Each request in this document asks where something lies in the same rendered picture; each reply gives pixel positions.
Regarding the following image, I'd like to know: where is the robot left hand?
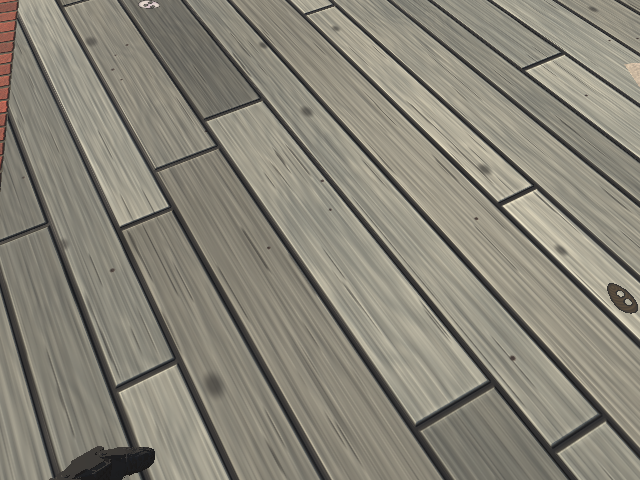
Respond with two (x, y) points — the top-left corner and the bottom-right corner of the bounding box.
(49, 446), (155, 480)

